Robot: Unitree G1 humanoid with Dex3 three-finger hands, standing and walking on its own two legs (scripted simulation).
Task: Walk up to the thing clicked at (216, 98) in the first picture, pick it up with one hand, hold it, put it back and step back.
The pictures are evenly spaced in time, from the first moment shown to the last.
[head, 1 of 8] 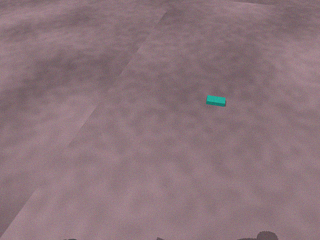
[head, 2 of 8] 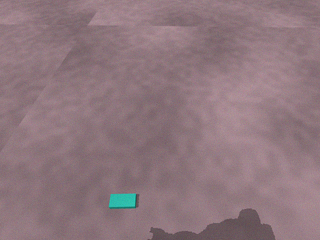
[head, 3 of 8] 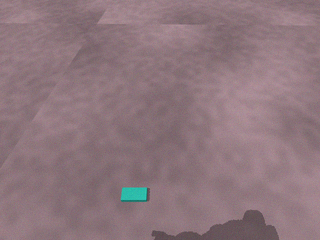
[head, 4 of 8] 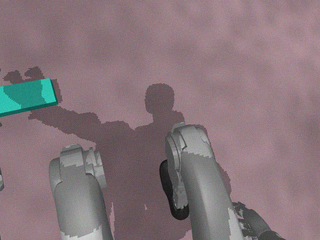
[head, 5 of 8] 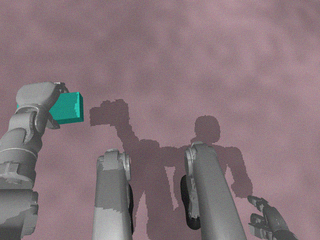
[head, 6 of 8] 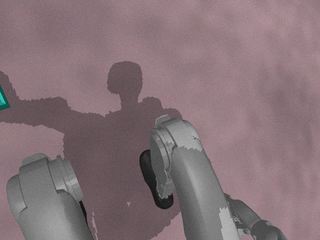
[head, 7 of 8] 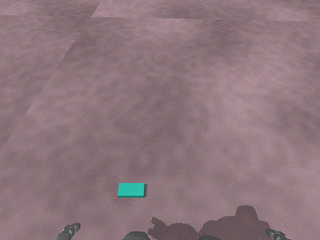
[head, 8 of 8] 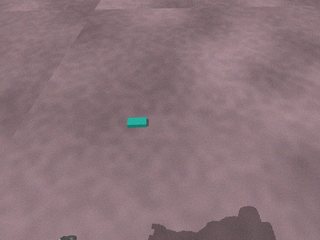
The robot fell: no
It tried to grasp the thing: yes
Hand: left
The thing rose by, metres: 0.69
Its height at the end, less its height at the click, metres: +0.00
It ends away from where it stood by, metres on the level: 0.01
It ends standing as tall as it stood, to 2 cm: yes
